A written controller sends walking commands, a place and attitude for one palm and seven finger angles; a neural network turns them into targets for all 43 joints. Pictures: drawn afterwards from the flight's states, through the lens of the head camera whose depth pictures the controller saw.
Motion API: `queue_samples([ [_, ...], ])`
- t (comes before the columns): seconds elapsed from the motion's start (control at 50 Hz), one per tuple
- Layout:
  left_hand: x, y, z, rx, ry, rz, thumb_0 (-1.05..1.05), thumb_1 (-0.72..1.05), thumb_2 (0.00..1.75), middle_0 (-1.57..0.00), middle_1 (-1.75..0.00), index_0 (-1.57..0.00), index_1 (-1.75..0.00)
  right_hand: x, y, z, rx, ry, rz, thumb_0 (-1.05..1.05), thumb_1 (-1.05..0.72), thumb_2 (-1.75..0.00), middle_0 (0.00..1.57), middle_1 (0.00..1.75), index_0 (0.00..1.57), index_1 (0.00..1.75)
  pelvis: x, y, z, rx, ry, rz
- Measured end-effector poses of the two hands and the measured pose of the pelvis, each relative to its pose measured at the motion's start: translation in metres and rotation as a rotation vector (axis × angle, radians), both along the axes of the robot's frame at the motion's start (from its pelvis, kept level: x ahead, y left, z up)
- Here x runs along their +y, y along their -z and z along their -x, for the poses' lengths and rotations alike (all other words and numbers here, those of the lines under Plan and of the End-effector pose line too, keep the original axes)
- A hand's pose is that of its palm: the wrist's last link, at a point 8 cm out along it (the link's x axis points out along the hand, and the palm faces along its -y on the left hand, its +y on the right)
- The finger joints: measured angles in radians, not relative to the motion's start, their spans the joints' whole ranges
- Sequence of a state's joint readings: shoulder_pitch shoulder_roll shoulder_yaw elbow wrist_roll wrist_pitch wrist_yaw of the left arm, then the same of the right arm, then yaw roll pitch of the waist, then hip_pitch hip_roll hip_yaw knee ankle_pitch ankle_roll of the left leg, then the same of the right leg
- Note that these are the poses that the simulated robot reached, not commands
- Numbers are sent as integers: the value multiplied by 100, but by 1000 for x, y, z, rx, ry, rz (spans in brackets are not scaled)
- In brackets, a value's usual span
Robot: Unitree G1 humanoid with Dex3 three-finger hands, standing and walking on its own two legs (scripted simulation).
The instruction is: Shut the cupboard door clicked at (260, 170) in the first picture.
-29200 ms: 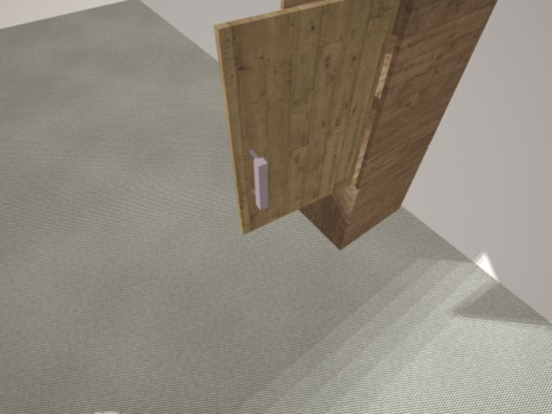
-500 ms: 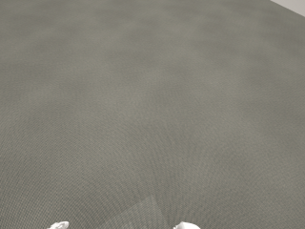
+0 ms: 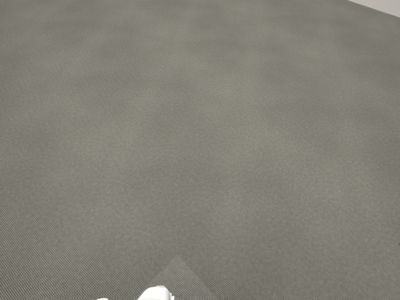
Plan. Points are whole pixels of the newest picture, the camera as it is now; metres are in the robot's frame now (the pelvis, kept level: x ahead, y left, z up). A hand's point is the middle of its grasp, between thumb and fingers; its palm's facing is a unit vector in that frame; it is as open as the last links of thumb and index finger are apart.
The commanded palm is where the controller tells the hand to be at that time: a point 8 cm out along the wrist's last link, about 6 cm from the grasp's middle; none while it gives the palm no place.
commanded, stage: turn to face it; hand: left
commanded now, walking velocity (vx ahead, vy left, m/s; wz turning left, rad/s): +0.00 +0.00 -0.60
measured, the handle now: out of the picture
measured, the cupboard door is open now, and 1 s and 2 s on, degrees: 56 56 56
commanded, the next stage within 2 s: none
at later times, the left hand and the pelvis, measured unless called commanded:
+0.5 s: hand (128, 282) +0.17 +0.17 -0.16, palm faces -0.31 -0.91 -0.27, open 7.4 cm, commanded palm none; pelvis -0.01 +0.00 -0.01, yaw -20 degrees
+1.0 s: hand (139, 286) +0.17 +0.15 -0.19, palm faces -0.52 -0.83 -0.18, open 7.4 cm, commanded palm none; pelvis +0.01 +0.02 -0.01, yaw -36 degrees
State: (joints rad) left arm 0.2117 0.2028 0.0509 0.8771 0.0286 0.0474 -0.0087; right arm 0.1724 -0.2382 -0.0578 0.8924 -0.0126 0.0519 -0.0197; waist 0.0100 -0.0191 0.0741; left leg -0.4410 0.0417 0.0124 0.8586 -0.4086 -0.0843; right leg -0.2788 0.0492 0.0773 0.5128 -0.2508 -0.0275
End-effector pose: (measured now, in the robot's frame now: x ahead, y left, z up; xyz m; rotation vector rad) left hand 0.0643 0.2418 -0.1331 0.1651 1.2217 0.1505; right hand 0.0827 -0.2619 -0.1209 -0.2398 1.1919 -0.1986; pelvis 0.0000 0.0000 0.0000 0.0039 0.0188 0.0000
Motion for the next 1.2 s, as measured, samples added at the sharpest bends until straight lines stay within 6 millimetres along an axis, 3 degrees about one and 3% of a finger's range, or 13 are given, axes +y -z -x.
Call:
queue_samples([
  [0.12, 27, 21, -6, 50, 37, 20, 0, 90, 90, -20, -30, -20, -30, 26, -7, 0, -71, 30, 30, 1, -91, -90, 20, 30, 20, 30, 23, 8, 0, 5, 80, 12],
  [0.3, 41, 1, -48, 35, 166, -5, 0, 91, 90, -20, -30, -20, -30, 41, -14, 48, -32, 141, 12, 1, -90, -90, 21, 30, 21, 30, 31, -6, 3, -8, 206, 51],
  [0.38, 27, -5, -74, 3, 241, -23, 0, 91, 90, -20, -30, -20, -30, 34, -5, 80, -3, 225, -8, 1, -90, -90, 21, 30, 21, 30, 26, -4, 6, -10, 260, 44],
  [0.5, -20, -11, -112, -87, 376, -57, 0, 91, 90, -20, -30, -20, -30, 8, 26, 135, 43, 358, -49, 1, -90, -90, 21, 30, 21, 30, 3, 12, 12, -15, 342, 9],
  [0.58, -47, -17, -115, -115, 434, -71, 0, 91, 90, -20, -30, -20, -30, -8, 35, 159, 86, 425, -54, 1, -91, -90, 21, 30, 20, 30, -5, 12, 17, -17, 380, 11],
  [0.76, -71, -13, -101, -31, 504, -31, 0, 90, 90, -20, -30, -20, -30, -19, 7, 158, 21, 492, -29, 1, -91, -90, 20, 30, 20, 30, -12, -3, 18, -2, 476, -8],
  [0.9, -61, 5, -105, 27, 537, 1, 0, 90, 89, -20, -30, -20, -30, -10, -4, 137, -26, 525, 18, 1, -91, -90, 20, 30, 20, 30, 3, 0, 5, 14, 552, 5],
  [1.02, -40, 24, -130, 80, 585, 1, 0, 90, 90, -20, -30, -20, -30, 15, -13, 126, -76, 557, 65, 1, -91, -90, 20, 30, 20, 30, 24, 7, -10, 17, 639, 17],
  [1.12, -39, 13, -161, 72, 659, -10, 0, 91, 90, -20, -30, -20, -30, 42, -21, 144, -46, 615, 58, 1, -90, -90, 21, 30, 21, 30, 32, -4, -16, 18, 706, 48],
  [1.2, -50, 5, -184, 45, 718, -21, 0, 91, 90, -20, -30, -20, -30, 61, -19, 168, -16, 693, 36, 1, -90, -90, 21, 30, 21, 30, 34, -7, -17, 21, 761, 55],
])
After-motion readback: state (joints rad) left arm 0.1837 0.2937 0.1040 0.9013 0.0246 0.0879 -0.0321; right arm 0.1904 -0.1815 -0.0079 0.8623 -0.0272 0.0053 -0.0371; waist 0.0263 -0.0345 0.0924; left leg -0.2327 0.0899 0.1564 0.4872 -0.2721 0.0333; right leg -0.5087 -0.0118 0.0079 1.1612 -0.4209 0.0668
